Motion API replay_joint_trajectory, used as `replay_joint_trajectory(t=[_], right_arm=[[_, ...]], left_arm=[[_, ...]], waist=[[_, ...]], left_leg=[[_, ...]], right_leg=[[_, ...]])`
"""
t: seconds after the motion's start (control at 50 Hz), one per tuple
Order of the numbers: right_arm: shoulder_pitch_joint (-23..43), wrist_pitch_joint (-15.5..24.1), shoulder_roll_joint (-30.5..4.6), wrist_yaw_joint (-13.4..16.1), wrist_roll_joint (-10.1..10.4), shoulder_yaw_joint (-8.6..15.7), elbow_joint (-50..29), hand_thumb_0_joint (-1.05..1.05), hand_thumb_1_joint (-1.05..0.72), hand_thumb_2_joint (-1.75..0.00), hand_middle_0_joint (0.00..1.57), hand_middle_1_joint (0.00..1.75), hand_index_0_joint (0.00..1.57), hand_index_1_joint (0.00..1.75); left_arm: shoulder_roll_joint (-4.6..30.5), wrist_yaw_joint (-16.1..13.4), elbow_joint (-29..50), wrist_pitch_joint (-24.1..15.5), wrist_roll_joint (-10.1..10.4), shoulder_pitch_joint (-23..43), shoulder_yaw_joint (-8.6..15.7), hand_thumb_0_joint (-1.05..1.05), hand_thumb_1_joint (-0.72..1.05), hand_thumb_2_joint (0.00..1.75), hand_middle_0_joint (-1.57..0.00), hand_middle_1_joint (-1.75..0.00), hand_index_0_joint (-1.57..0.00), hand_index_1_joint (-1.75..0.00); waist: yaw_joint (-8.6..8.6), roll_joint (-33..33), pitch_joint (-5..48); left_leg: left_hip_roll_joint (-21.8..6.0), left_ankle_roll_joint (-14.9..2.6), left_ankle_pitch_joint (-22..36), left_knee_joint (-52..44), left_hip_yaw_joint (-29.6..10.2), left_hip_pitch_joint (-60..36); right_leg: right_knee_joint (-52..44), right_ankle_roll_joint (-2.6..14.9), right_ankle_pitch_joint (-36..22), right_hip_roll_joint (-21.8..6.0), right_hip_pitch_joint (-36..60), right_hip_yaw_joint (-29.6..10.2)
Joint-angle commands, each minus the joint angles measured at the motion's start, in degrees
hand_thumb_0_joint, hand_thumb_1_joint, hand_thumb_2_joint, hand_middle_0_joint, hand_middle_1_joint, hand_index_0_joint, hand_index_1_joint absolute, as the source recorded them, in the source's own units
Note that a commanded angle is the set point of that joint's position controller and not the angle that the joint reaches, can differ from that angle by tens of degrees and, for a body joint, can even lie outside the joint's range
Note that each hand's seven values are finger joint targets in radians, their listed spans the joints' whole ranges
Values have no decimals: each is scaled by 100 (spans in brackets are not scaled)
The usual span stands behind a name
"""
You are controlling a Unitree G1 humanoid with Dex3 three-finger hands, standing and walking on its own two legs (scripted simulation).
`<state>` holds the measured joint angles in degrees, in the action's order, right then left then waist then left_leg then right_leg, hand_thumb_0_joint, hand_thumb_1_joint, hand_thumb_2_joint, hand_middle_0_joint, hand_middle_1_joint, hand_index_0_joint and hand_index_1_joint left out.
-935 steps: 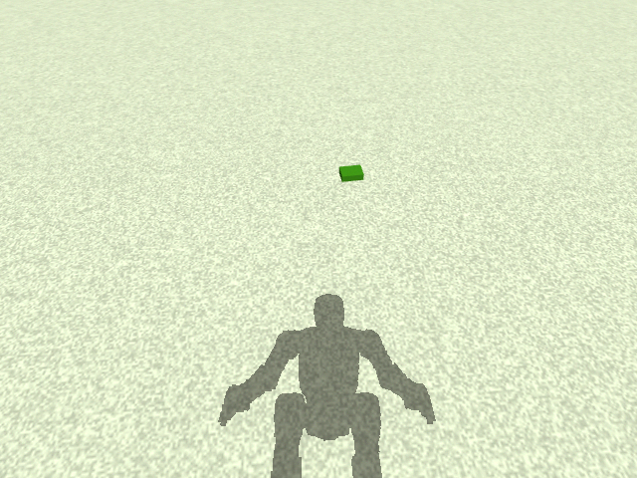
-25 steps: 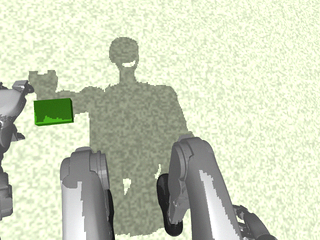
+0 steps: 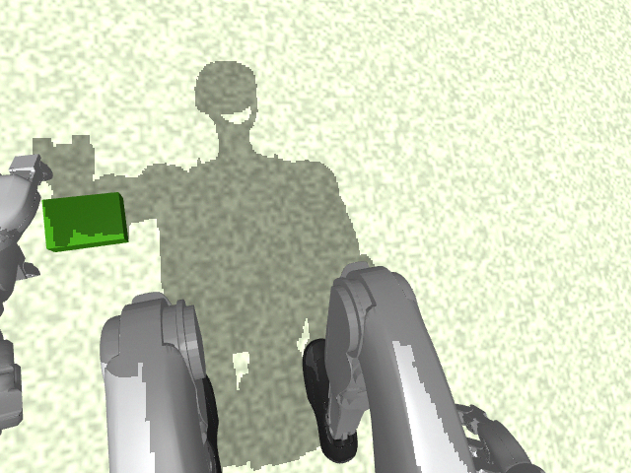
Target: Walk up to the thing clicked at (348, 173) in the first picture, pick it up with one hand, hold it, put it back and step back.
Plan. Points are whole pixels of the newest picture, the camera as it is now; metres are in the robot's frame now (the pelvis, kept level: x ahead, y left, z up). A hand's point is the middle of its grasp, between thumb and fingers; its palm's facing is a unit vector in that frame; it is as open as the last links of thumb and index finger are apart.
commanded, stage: rise first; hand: left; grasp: from above
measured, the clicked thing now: (87, 221) +0.46 +0.28 -0.31
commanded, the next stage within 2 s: approach in 1.58 s
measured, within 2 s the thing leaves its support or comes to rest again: neither
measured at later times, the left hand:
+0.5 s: hand (24, 233) +0.42 +0.32 -0.20, palm faces -0.44 -0.08 -0.90, open 13.7 cm
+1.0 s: hand (18, 229) +0.42 +0.32 -0.19, palm faces -0.45 -0.08 -0.89, open 13.9 cm
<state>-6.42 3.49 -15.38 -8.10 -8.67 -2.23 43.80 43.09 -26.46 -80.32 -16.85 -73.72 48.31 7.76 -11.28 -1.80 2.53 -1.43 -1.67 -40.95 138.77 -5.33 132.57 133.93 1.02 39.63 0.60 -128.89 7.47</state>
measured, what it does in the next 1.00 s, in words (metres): stands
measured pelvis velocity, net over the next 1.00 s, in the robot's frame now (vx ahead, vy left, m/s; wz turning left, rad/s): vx -0.01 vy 0.00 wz -0.02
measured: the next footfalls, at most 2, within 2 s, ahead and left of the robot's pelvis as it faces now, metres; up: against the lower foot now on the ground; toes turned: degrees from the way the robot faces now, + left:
none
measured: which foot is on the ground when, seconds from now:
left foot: down 0.00-1.00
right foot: down 0.00-1.00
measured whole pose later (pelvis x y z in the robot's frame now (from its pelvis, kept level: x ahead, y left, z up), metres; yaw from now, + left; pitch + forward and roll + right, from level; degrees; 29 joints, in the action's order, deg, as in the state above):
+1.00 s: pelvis -0.01 +0.00 -0.01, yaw -1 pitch +32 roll -9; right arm -7.7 4.6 -16.0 -9.4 -9.4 -4.3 43.2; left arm 46.7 -25.4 -82.6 -17.8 -74.1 49.6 8.3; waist -13.1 -2.4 0.9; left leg -1.2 -1.8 -39.8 141.0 -6.8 133.8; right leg 135.0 0.7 38.3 0.7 -129.2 8.8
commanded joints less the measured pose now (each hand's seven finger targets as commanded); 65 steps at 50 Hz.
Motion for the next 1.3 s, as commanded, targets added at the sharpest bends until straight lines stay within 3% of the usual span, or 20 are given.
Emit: replay_joint_trajectory(t=[0.0,0.16,0.34,0.46,0.48,0.56,0.58,0.62,0.7,0.72,0.74,0.78,0.86,0.9,0.96,1.04,1.1,1.2,1.26,1.28], right_arm=[[-1253,30,-1424,86,-15,434,-32,0,-91,-90,20,30,20,30],[-1180,50,-1461,47,-47,371,-63,0,-91,-90,20,30,20,30],[-1156,47,-1486,42,-68,332,-51,0,-91,-90,20,30,20,30],[-1143,83,-1493,27,-109,259,-23,0,-91,-90,20,30,20,30],[-1176,109,-1517,18,-123,276,-7,0,-90,-90,20,30,20,30],[-1177,149,-1582,24,-93,299,-15,0,-90,-90,20,30,20,30],[-1135,168,-1554,-1,-77,293,-24,0,-91,-90,20,30,20,30],[-1202,164,-1560,-22,-75,272,-27,0,-91,-90,20,30,20,30],[-1197,181,-1558,-27,-60,280,-58,0,-90,-90,20,30,20,30],[-1175,182,-1584,-33,-52,293,-103,0,-90,-90,20,30,20,30],[-1177,183,-1539,-42,-45,275,-92,0,-91,-90,20,30,20,30],[-1219,167,-1554,-46,-53,280,-131,0,-91,-90,20,30,20,30],[-1333,133,-1587,-39,-69,291,-63,0,-91,-90,20,30,20,30],[-1212,156,-1509,-51,-73,242,-163,0,-91,-90,20,30,20,30],[-1254,151,-1575,-36,-57,270,-132,0,-91,-90,20,30,20,30],[-1215,145,-1567,-39,-66,246,-145,0,-90,-90,20,30,20,30],[-1153,153,-1557,-19,-56,238,-124,0,-90,-90,20,30,20,30],[-1154,170,-1569,-18,-78,197,-117,0,-90,-90,20,30,20,30],[-1143,176,-1518,-22,-59,194,-83,0,-90,-90,20,30,20,30],[-1168,181,-1568,-20,-65,213,-108,0,-90,-90,20,30,20,30]], left_arm=[[1619,-148,762,-41,85,1482,253,0,-42,91,-18,-89,-18,-89],[1581,-120,426,-102,107,1421,185,0,-45,94,-17,-88,-16,-89],[1808,-317,619,-212,-37,1521,317,0,-46,95,-17,-87,-16,-88],[1713,-404,292,-129,-134,1624,188,0,-49,97,-14,-92,-13,-93],[1635,-416,280,-116,-90,1738,161,0,-50,98,-13,-91,-12,-93],[1788,-427,468,-49,-58,1610,270,0,-50,98,-14,-91,-12,-92],[1694,-383,272,-12,-79,1551,132,0,-49,97,-13,-93,-12,-94],[1801,-337,320,22,-128,1611,176,0,-51,99,-13,-93,-11,-94],[1653,-260,418,40,18,1619,143,0,-50,98,-13,-93,-12,-94],[1904,-247,549,29,16,1583,295,0,-50,98,-13,-93,-11,-94],[1819,-208,422,55,5,1451,217,0,-50,98,-13,-93,-12,-94],[1792,-151,479,18,-11,1601,192,0,-50,98,-14,-92,-12,-94],[2047,-120,378,-52,38,1516,420,0,-50,98,-14,-92,-12,-94],[1586,-63,589,-129,74,1717,46,0,-50,98,-14,-92,-12,-94],[1975,-71,552,-165,19,1573,277,0,-50,98,-13,-93,-12,-94],[1786,-118,601,-196,-25,1749,139,0,-50,98,-12,-94,-11,-95],[1882,-182,554,-210,-14,1608,235,0,-51,99,-13,-92,-12,-94],[1938,-251,418,-159,-115,1729,243,0,-50,98,-13,-92,-12,-93],[1721,-252,380,-119,-78,1758,52,0,-50,98,-13,-93,-12,-95],[1920,-267,486,-129,-79,1879,205,0,-51,99,-13,-93,-11,-94]], waist=[[29,1448,3889],[-17,1494,3613],[-27,1761,3753],[-149,1813,3595],[-242,1720,3513],[-104,2081,3643],[-143,2097,3492],[-170,2053,3497],[-179,1967,3513],[-94,1982,3607],[-72,1903,3588],[-194,1807,3586],[-157,1689,3567],[-252,1819,3556],[-145,1860,3555],[-216,1893,3501],[-111,1887,3514],[-171,1885,3443],[-195,1872,3571],[-217,1826,3579]], left_leg=[[187,-85,1406,-1349,230,-2934],[192,-77,1037,-1383,195,-2738],[164,-37,1247,-1291,156,-2893],[172,-47,1157,-1259,160,-2829],[154,-44,1107,-1244,129,-2849],[127,17,1158,-1444,13,-3142],[133,17,1075,-1441,31,-3036],[137,14,1178,-1420,26,-3020],[143,-3,1126,-1438,32,-2952],[148,-3,1216,-1409,64,-2994],[160,-18,1222,-1358,106,-2933],[165,-42,1345,-1268,145,-2819],[161,-51,1292,-1244,137,-2725],[173,-34,1124,-1312,121,-2780],[165,-26,1115,-1319,123,-2804],[153,-13,1060,-1343,85,-2887],[156,-18,910,-1356,113,-2778],[170,-24,923,-1384,115,-2754],[184,-28,1010,-1375,137,-2788],[177,-26,1078,-1354,118,-2804]], right_leg=[[-1367,97,-1495,254,1938,98],[-1356,113,-1129,263,1801,148],[-1203,121,-1303,289,1734,186],[-1200,113,-1251,296,1636,209],[-1187,101,-1209,285,1546,241],[-1084,88,-1219,246,1412,312],[-1074,114,-1158,249,1328,290],[-1060,107,-1259,248,1398,292],[-1129,95,-1225,245,1453,289],[-1131,102,-1325,248,1559,265],[-1144,122,-1347,258,1602,232],[-1167,97,-1487,258,1742,223],[-1213,97,-1424,264,1831,220],[-1244,103,-1265,275,1720,247],[-1221,111,-1218,276,1717,249],[-1199,118,-1172,268,1552,282],[-1241,121,-1046,277,1574,257],[-1223,116,-1046,268,1524,271],[-1264,122,-1154,292,1579,242],[-1231,116,-1207,282,1595,266]])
